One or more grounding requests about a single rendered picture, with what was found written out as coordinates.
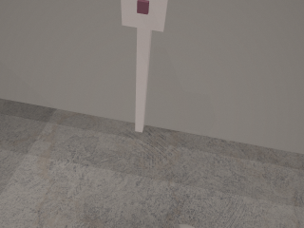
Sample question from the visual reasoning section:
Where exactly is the panel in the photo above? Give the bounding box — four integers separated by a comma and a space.
121, 0, 168, 133

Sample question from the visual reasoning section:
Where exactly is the button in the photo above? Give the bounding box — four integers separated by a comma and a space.
137, 0, 149, 15

